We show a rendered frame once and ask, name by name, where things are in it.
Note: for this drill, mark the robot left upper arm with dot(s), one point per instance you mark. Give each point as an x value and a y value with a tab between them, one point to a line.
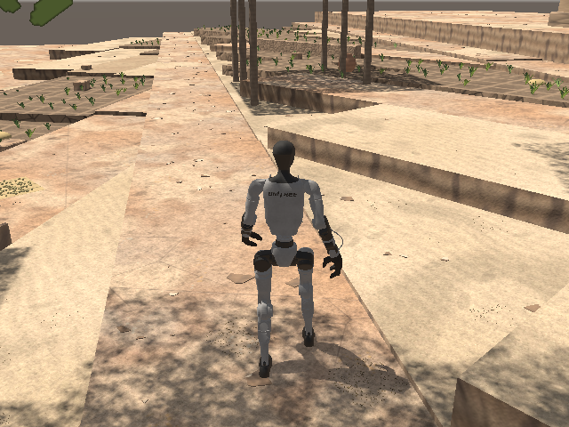
252	201

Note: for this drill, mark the robot left foot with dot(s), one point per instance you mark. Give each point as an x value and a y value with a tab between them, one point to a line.
264	370

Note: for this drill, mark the robot torso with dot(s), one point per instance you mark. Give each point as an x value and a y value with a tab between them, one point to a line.
283	203

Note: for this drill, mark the robot right forearm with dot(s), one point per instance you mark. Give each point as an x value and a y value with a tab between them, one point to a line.
328	240

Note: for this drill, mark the left robot hand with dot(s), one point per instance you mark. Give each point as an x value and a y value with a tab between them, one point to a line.
250	243

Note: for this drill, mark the robot left forearm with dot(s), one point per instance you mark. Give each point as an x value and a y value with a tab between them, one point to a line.
246	230

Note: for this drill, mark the robot right upper arm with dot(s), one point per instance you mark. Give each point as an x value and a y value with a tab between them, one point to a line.
316	203

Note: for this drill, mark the right robot hand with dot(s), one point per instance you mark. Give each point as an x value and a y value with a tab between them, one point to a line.
337	265

